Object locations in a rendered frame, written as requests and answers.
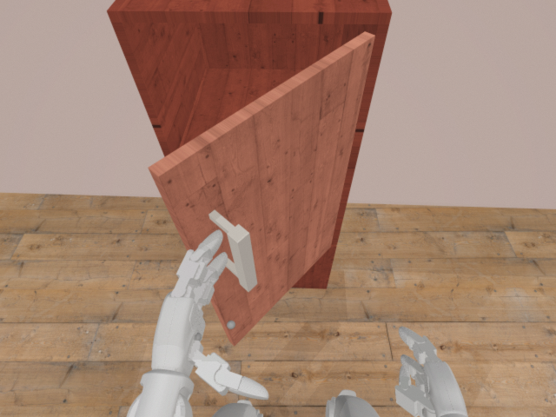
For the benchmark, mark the left robot forearm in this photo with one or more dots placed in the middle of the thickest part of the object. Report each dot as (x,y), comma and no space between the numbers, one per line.
(165,393)

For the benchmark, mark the right robot shin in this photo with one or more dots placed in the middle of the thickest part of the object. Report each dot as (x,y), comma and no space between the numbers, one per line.
(347,392)

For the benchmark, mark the robot right thigh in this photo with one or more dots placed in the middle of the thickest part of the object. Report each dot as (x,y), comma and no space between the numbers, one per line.
(349,406)

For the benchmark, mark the cupboard door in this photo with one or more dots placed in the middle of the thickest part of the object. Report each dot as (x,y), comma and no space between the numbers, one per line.
(277,167)

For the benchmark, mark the robot right hand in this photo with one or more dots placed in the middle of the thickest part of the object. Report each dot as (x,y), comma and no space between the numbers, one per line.
(436,391)

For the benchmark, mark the robot left hand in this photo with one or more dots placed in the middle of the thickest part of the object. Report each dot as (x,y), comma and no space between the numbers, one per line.
(181,318)

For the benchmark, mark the handle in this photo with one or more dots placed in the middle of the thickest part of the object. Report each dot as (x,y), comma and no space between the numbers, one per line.
(243,266)

